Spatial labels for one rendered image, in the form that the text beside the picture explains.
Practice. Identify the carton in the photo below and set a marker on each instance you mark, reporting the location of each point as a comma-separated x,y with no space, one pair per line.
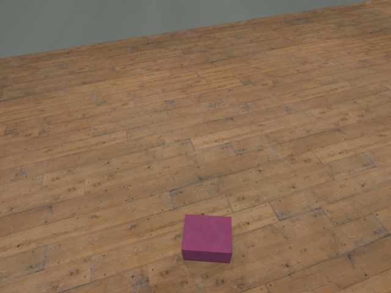
207,238

